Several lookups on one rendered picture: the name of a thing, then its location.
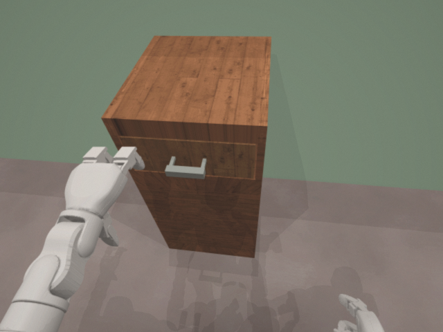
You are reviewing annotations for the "left robot hand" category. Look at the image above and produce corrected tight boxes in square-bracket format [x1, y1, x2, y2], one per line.
[64, 147, 145, 246]

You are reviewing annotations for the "drawer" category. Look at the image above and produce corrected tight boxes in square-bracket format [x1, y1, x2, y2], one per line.
[120, 136, 256, 178]

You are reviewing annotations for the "right robot hand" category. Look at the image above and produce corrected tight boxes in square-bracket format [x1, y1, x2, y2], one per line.
[334, 294, 385, 332]

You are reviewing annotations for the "robot left forearm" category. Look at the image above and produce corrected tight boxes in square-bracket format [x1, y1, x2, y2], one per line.
[0, 209, 104, 332]

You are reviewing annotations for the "cabinet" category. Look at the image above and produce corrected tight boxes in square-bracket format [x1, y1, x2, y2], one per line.
[101, 36, 271, 258]

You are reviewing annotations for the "handle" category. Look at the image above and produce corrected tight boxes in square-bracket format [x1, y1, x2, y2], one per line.
[165, 156, 207, 179]

